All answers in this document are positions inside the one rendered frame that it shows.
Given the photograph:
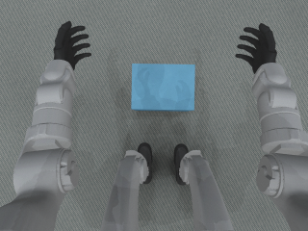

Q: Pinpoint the left robot hand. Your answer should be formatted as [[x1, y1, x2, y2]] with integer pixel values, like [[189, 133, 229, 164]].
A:
[[53, 21, 91, 70]]

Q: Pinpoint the right robot foot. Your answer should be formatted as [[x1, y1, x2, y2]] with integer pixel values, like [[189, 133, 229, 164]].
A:
[[174, 143, 189, 186]]

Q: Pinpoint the left robot forearm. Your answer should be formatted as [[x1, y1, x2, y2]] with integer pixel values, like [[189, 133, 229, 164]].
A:
[[13, 59, 77, 193]]

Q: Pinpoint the robot left upper arm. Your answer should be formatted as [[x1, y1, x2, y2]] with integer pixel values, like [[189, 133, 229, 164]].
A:
[[0, 147, 80, 231]]

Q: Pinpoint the right robot forearm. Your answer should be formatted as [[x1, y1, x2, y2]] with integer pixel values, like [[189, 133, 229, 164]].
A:
[[252, 63, 308, 157]]

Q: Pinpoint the robot right thigh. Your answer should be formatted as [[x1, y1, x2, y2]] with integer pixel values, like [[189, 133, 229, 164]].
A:
[[181, 155, 234, 231]]

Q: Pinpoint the right robot hand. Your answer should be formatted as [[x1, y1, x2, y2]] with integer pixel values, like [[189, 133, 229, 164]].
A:
[[235, 23, 277, 74]]

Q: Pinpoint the carton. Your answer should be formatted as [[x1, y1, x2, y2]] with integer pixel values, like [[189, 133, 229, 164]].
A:
[[131, 64, 195, 112]]

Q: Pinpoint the robot right upper arm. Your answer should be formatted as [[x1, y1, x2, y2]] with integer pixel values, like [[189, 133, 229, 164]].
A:
[[256, 152, 308, 231]]

